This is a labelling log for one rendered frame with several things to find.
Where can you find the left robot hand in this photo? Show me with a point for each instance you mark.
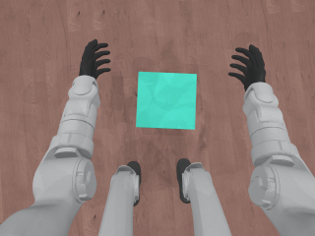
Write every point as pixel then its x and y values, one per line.
pixel 88 66

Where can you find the left robot shin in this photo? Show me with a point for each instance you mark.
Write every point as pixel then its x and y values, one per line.
pixel 122 168

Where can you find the robot right upper arm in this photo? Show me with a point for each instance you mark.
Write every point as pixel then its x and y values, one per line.
pixel 287 197

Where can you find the carton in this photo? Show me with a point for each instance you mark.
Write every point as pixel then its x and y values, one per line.
pixel 166 100

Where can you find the robot left forearm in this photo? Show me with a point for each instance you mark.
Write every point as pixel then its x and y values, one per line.
pixel 77 125

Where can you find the robot left upper arm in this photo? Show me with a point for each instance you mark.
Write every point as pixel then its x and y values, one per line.
pixel 60 187

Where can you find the robot right forearm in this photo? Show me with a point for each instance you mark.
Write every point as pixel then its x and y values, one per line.
pixel 267 131

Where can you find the left robot foot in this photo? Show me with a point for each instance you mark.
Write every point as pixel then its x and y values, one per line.
pixel 137 168

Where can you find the right robot hand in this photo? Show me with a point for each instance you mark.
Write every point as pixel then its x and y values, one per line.
pixel 254 71

